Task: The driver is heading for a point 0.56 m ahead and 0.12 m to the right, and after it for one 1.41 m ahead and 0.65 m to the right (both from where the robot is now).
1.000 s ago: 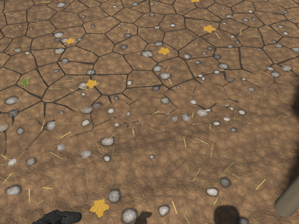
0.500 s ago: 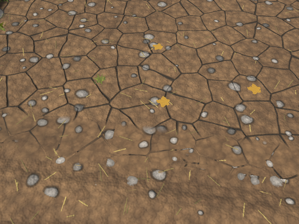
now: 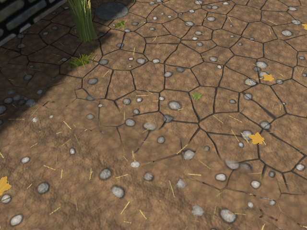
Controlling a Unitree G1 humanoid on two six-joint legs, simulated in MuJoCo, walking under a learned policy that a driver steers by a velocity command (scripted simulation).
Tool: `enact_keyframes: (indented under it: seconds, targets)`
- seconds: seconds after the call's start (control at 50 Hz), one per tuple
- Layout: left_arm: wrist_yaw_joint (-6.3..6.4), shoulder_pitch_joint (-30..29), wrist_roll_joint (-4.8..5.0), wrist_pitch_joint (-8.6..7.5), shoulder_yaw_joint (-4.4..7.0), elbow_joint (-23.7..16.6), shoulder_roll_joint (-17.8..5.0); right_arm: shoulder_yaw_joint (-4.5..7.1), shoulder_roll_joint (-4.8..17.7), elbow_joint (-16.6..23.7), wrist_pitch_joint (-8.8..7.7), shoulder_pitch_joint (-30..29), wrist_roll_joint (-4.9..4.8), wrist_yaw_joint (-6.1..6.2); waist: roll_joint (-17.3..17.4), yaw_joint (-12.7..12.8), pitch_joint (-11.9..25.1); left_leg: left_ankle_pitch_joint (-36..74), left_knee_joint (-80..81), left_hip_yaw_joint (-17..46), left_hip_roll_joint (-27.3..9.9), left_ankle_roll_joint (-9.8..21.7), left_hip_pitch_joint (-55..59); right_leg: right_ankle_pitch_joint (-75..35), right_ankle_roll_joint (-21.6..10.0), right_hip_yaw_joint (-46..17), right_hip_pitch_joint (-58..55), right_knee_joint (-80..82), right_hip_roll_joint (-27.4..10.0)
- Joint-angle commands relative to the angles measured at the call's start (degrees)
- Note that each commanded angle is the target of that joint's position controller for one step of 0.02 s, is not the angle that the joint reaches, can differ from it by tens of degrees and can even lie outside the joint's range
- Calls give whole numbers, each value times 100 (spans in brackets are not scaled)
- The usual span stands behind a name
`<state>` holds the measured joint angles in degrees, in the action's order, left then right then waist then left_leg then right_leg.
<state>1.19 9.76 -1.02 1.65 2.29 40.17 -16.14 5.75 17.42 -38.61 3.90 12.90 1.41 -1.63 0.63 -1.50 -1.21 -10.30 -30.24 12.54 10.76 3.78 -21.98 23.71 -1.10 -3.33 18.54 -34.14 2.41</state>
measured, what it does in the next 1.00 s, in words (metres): walks ahead, turning right: left foot, then right foot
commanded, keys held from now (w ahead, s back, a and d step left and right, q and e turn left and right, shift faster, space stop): w+shift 0.40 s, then w+e+shift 0.44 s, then e+shift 0.16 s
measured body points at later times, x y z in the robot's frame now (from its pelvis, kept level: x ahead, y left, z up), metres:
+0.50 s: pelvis +0.18 +0.06 +0.00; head +0.20 +0.06 +0.45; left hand +0.10 +0.33 -0.13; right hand +0.43 -0.16 -0.07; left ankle +0.21 +0.16 -0.73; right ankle +0.02 -0.10 -0.71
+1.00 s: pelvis +0.55 +0.05 -0.03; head +0.59 +0.05 +0.42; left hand +0.76 +0.28 -0.15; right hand +0.53 -0.21 -0.15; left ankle +0.38 +0.22 -0.58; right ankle +0.63 +0.03 -0.73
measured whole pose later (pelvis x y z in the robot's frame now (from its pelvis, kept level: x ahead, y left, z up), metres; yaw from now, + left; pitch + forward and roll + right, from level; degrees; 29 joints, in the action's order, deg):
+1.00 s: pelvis +0.55 +0.05 -0.03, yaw -20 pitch +0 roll +0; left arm -1.7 11.4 -0.9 -0.7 3.5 44.0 -18.8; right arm 0.2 13.2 -46.0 -4.3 17.3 1.5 1.3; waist -1.7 0.2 -5.1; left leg -24.6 -83.5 -1.9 0.0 -2.5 -13.4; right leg 12.7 -11.7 6.4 27.4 -39.7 9.8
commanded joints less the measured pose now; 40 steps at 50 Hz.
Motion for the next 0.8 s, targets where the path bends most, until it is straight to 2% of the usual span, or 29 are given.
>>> enact_keyframes:
  seconds: [0.02, 0.04, 0.06, 0.08, 0.1, 0.12, 0.14, 0.2, 0.24, 0.28, 0.34, 0.36, 0.38, 0.4, 0.42, 0.44, 0.46, 0.48, 0.5, 0.52, 0.54, 0.56, 0.58, 0.6, 0.64, 0.72, 0.74, 0.78, 0.8]
  targets:
    - [82, 1368, -76, -179, 227, -21, -923, -34, 31, 490, -146, -369, -42, 104, -1064, 754, 388, -3067, -1237, 339, -262, -23, -2007, 1663, -408, -1601, -2306, 1994, -1555]
    - [59, 799, -248, -234, 381, -132, -1518, -57, 190, 709, -239, -689, -28, 118, -1546, 575, -215, -1694, -2231, -134, 128, -144, -2751, 2861, -842, -3787, -1373, 2973, -2414]
    - [28, 417, -209, -268, 326, -141, -1145, -1, 496, 633, -320, -695, 78, 109, -673, 226, -507, -853, -2689, 285, -338, -140, -2521, 2664, -843, -3520, -828, 2920, -2315]
    - [-28, 211, -119, -333, 267, -147, -939, 21, 577, 486, -380, -432, 67, 17, -527, 11, -375, -410, -2892, 189, -339, -203, -2299, 2050, -735, -2919, -743, 2721, -1971]
    - [-88, 131, -79, -391, 251, -159, -843, 8, 592, 334, -406, -179, 89, -66, -500, -58, -183, -197, -3136, 37, -373, -298, -2134, 1522, -613, -2322, -844, 2609, -1647]
    - [-101, 187, -29, -436, 241, -127, -819, -3, 552, 260, -406, -79, 145, -144, -635, -29, -86, -95, -3383, -168, -394, -355, -2046, 1290, -595, -1920, -823, 2602, -1445]
    - [-139, 318, -12, -483, 237, -81, -785, -30, 512, 248, -403, -92, 159, -185, -712, 38, -44, 5, -3481, -264, -462, -385, -2001, 1211, -607, -1693, -800, 2618, -1334]
    - [-191, 971, 32, -581, 297, 171, -836, -109, 416, 420, -403, -625, 126, -204, -724, 348, -230, 246, -3127, -412, -673, -475, -2396, 1039, -767, -1528, -1169, 2716, -1365]
    - [-185, 1287, 49, -594, 349, 305, -966, -131, 467, 451, -430, -905, 117, -188, -794, 489, -268, 334, -2582, -752, -932, -561, -2496, 918, -850, -1467, -1473, 2805, -1405]
    - [-190, 1519, 45, -619, 345, 360, -892, -212, 390, 535, -455, -1310, 108, -220, -910, 691, -269, 203, -1813, -1119, -1139, -625, -2242, 680, -878, -1274, -1589, 2920, -1435]
    - [-195, 1742, -1, -637, 372, 482, -978, -291, 301, 686, -518, -1838, 25, -291, -1028, 911, -442, -64, -748, -1507, -1191, -489, -1600, 388, -875, -1022, -1510, 3019, -1501]
    - [-171, 1774, 48, -647, 368, 565, -990, -280, 336, 721, -543, -1917, 41, -270, -965, 910, -573, -153, -484, -1580, -1180, -398, -1380, 250, -853, -1018, -1446, 3041, -1561]
    - [-162, 1783, 47, -640, 369, 615, -1022, -287, 337, 735, -565, -1888, 49, -248, -977, 874, -620, -304, -227, -1660, -1141, -288, -1132, 84, -870, -946, -1445, 3006, -1606]
    - [-185, 1752, 5, -612, 382, 632, -1064, -311, 315, 712, -585, -1767, 47, -239, -1054, 796, -576, -469, 25, -1732, -1089, -147, -764, -260, -915, -781, -1417, 2879, -1632]
    - [-199, 1758, 41, -591, 368, 693, -1034, -297, 336, 678, -628, -1537, 64, -197, -1009, 635, -519, -555, 213, -1770, -960, -34, -87, -1226, -952, -773, -1141, 2573, -1670]
    - [-197, 1608, 78, -592, 346, 721, -1024, -236, 426, 459, -692, -708, 73, -119, -774, 105, -190, -384, 481, -1748, -809, 69, 1145, -2815, -891, -511, -735, 1721, -1548]
    - [-215, 1403, 101, -638, 308, 650, -933, -105, 710, 29, -772, 618, 147, -1, -255, -547, 648, -472, 389, -1413, -984, 163, 3032, -3481, -772, -96, 103, 105, -1106]
    - [-245, 1168, 168, -698, 150, 293, -424, 56, 1356, -88, -804, 1800, 289, 130, 928, -1126, 1726, -2937, 852, 688, -2753, 408, 4822, -1635, -551, 283, 1749, -2133, -528]
    - [-208, 922, 216, -706, 118, 66, -227, 79, 1614, -92, -822, 1797, 288, 171, 1498, -994, 1603, -4434, 1817, 2741, -3572, 462, 4551, 436, -581, -1, 2981, -3342, 46]
    - [-188, 626, 153, -640, 195, 114, -507, -39, 1191, -54, -827, 1153, 270, 197, 712, -691, 756, -3803, 1698, 2232, -3456, 361, 3686, -170, -626, -366, 3279, -3884, -278]
    - [-275, 669, 114, -615, 204, 171, -532, -153, 796, -49, -837, 773, 190, 179, 441, -403, 431, -2926, 1683, 1266, -3121, 207, 3062, -678, -597, -335, 3037, -3707, -565]
    - [-359, 844, 78, -559, 208, 303, -502, -219, 581, -66, -848, 563, 132, 168, 463, -189, 275, -2311, 1877, 628, -2847, 82, 2617, -922, -498, -240, 2756, -3518, -718]
    - [-426, 913, -20, -470, 207, 396, -451, -263, 468, -102, -869, 487, 79, 183, 632, -60, 53, -1866, 2051, 118, -2637, -10, 2285, -1046, -403, -134, 2673, -3505, -818]
    - [-481, 932, -64, -384, 190, 437, -357, -292, 387, -164, -906, 486, 35, 189, 711, 19, -90, -1442, 2156, -296, -2513, -79, 2086, -1183, -337, -62, 2676, -3604, -875]
    - [-552, 599, -42, -294, 164, 340, -249, -288, 344, -341, -1002, 668, -22, 162, 545, 50, -382, -511, 2343, -899, -2414, -152, 1959, -1584, -286, 9, 2990, -3760, -893]
    - [-612, -224, 44, -272, 89, 62, -176, -342, 130, -637, -1130, 848, -14, 118, 377, 103, -760, 1700, 2553, -2160, -2031, -322, 1787, -2466, -345, 518, 3055, -3008, -683]
    - [-637, -436, 20, -277, 46, -65, -144, -348, 165, -713, -1144, 927, -9, 142, 413, 136, -794, 2317, 2552, -2332, -2079, -315, 1835, -2562, -402, 698, 2987, -2667, -705]
    - [-687, -796, 5, -289, -34, -222, -97, -357, 220, -851, -1130, 996, -25, 216, 203, 175, -868, 3400, 2557, -2734, -1996, -442, 1983, -2675, -574, 1135, 2571, -1779, -563]
    - [-691, -847, 22, -285, -67, -260, -89, -349, 331, -874, -1124, 982, -22, 256, 199, 231, -789, 4582, 2399, -2888, -1974, -518, 2015, -2690, -690, 1400, 2064, -1358, -354]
